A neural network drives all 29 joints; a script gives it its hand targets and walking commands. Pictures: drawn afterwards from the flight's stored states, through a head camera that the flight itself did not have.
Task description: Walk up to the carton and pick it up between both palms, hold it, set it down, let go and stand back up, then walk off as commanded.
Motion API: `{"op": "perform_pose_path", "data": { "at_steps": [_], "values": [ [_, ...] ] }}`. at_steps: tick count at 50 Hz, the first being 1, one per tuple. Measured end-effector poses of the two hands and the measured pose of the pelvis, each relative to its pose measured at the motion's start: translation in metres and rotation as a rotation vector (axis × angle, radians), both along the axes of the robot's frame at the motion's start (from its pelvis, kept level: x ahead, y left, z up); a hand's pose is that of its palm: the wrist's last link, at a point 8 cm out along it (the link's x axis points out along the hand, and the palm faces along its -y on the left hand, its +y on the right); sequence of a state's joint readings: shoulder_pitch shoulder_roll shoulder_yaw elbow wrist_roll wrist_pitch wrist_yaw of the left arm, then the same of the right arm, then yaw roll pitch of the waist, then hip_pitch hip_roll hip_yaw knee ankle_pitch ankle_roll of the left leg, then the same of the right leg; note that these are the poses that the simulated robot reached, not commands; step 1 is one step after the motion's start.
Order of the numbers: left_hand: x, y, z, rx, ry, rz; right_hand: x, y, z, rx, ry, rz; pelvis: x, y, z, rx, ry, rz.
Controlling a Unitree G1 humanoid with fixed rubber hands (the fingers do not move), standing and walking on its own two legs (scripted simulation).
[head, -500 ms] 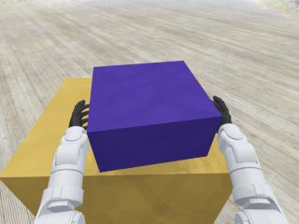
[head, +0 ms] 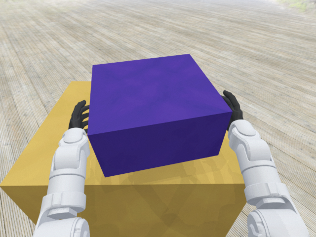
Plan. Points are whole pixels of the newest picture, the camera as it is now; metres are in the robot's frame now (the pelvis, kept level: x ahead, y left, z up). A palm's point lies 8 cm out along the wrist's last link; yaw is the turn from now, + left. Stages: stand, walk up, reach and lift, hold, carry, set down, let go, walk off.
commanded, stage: reach and lift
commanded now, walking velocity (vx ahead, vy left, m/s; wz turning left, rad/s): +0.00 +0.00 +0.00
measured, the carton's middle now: (152, 107) +0.44 +0.01 +0.16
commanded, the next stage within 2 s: hold in 0.20 s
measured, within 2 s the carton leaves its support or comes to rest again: neither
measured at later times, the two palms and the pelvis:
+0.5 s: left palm (75, 128) +0.35 +0.19 +0.17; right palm (238, 120) +0.34 -0.20 +0.19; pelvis +0.01 +0.00 +0.00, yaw +0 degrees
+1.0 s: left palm (72, 128) +0.34 +0.20 +0.18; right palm (239, 118) +0.33 -0.20 +0.20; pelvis -0.01 -0.01 +0.00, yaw +1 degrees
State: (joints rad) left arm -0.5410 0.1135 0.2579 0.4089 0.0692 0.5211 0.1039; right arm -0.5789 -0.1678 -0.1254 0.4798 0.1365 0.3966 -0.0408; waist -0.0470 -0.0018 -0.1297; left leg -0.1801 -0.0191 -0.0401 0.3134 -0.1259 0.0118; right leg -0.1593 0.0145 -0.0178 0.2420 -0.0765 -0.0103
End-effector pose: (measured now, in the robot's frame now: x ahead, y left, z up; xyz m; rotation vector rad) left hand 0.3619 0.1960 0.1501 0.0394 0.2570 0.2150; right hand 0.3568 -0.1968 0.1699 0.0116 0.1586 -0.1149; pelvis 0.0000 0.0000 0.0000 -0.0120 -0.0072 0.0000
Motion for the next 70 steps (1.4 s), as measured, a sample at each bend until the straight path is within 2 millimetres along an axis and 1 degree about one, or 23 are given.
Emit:
{"op": "perform_pose_path", "data": {
  "at_steps": [6,11,20,28,39,52,61,70],
  "values": [
    [-0.001,0.001,-0.001,0.003,0.012,0.011,-0.001,0.002,-0.005,0.007,0.009,-0.001,0.004,-0.002,0.000,-0.001,-0.002,0.006],
    [-0.003,0.001,0.006,0.014,-0.020,0.009,-0.007,0.002,0.002,0.015,-0.026,-0.009,0.008,-0.002,0.000,-0.003,-0.010,0.006],
    [-0.010,-0.003,0.015,0.001,-0.028,0.007,-0.014,-0.002,0.012,0.010,-0.039,-0.012,0.011,-0.002,0.000,-0.003,-0.044,0.000],
    [-0.015,-0.002,0.020,-0.007,-0.027,0.008,-0.019,0.000,0.021,0.004,-0.043,-0.012,0.008,-0.005,0.000,-0.002,-0.058,-0.006],
    [-0.024,0.002,0.023,-0.006,-0.023,0.020,-0.021,0.003,0.027,0.004,-0.049,0.005,-0.001,-0.010,-0.001,0.000,-0.064,0.007],
    [-0.022,0.000,0.027,0.002,0.005,0.005,-0.021,0.000,0.025,0.012,-0.029,0.000,-0.011,-0.011,-0.002,0.004,-0.062,0.008],
    [-0.020,-0.003,0.030,0.004,-0.004,0.005,-0.020,-0.002,0.027,0.011,-0.042,-0.003,-0.012,-0.010,-0.002,0.005,-0.047,0.000],
    [-0.020,0.000,0.024,-0.006,0.008,0.003,-0.019,0.001,0.026,0.009,-0.032,0.000,-0.010,-0.011,-0.001,0.004,-0.053,0.008]
  ]
}}
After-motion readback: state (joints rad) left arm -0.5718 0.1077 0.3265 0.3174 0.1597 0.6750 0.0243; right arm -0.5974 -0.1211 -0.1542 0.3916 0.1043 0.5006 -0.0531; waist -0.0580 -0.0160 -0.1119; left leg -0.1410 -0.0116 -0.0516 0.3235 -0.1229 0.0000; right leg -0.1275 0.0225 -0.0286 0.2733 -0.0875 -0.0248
